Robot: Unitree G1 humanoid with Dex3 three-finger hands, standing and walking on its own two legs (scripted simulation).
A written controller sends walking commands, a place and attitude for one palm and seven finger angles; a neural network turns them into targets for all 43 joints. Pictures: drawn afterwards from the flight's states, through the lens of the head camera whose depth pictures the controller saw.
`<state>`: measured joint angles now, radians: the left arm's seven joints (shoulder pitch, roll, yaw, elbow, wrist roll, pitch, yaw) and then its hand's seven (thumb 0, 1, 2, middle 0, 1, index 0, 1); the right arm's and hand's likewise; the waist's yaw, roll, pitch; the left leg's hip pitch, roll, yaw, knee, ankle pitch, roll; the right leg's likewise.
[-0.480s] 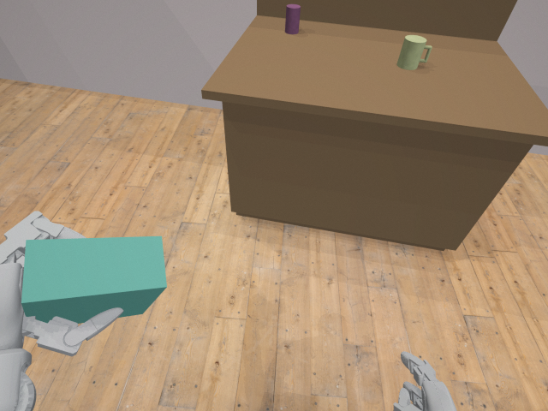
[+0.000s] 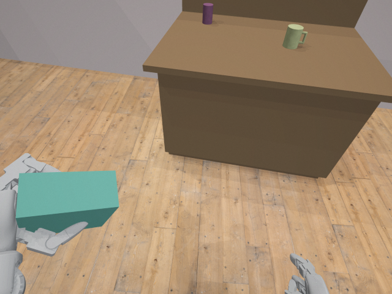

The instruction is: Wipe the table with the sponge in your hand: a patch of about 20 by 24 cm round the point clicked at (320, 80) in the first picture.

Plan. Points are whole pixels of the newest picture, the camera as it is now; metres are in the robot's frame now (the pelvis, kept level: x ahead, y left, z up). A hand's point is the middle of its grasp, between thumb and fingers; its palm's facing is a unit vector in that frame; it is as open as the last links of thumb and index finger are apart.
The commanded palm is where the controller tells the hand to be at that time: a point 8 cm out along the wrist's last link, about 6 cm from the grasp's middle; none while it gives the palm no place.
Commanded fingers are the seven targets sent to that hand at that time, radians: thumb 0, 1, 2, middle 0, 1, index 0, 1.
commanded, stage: walk to a spot facing it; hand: left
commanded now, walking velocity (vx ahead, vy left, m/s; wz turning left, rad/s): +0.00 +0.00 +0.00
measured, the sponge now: (82, 203) +0.22 +0.21 +0.14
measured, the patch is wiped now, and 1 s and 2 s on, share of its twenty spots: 0.00 0.00 0.00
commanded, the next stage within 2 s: turn to face it in 1.38 s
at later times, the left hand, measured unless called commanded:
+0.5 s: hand (47, 179) +0.25 +0.27 +0.16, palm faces +0.48 -0.77 -0.41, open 10.2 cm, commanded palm +0.19 +0.30 +0.18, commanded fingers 0.00 0.10 1.30 -1.20 -1.60 -1.20 -1.60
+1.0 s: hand (50, 130) +0.34 +0.30 +0.18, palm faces +0.60 -0.69 -0.41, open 10.1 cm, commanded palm +0.28 +0.32 +0.18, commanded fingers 0.00 0.10 1.30 -1.20 -1.60 -1.20 -1.60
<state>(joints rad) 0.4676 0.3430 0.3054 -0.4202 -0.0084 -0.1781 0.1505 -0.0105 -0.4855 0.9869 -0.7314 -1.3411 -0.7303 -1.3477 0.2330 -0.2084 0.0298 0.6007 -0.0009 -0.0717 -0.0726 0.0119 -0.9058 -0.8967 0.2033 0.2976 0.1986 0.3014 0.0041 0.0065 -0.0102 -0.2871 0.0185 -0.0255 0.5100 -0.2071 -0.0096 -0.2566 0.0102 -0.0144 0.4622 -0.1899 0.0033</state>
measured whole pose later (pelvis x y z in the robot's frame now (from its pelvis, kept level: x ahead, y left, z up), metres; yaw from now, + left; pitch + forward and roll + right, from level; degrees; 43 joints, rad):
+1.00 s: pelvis +0.19 +0.01 +0.00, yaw +15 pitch +0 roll +0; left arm 0.46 0.38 0.37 -0.57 -0.02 -0.21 0.16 -0.01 -0.49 0.99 -0.73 -1.34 -0.73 -1.35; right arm 0.16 -0.12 0.02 0.58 0.01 -0.11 -0.05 0.01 -0.91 -0.90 0.20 0.30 0.20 0.30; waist 0.01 -0.02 0.06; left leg -0.30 0.09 0.11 0.56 -0.26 0.00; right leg -0.51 -0.10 -0.09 1.02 -0.42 0.04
